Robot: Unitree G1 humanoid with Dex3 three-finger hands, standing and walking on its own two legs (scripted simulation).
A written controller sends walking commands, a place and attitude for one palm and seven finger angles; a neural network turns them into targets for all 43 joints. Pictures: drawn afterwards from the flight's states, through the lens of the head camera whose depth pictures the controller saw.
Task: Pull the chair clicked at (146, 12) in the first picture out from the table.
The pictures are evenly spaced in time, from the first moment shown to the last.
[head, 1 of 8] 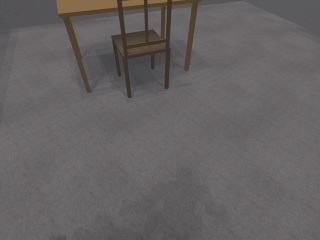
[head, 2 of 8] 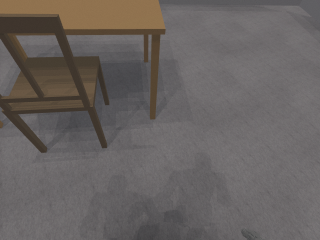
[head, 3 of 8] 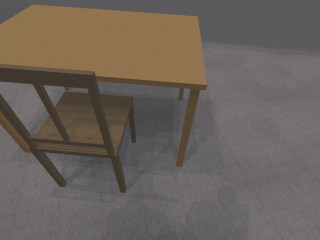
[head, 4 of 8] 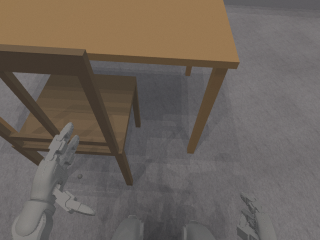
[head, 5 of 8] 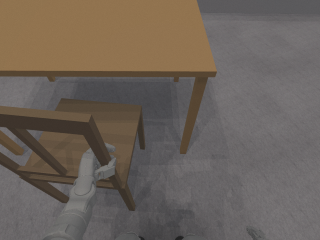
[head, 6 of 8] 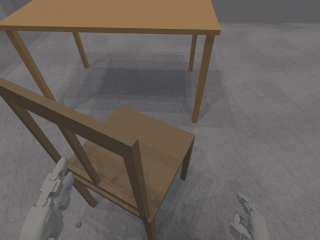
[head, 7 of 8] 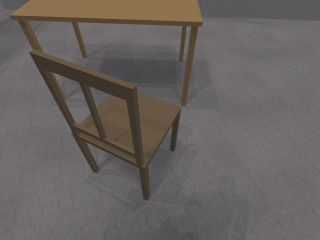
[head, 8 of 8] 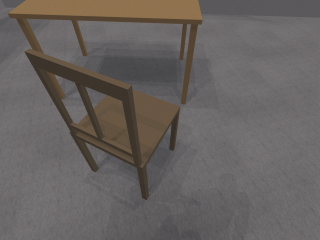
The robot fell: no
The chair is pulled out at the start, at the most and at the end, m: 0.00 0.56 0.56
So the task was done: yes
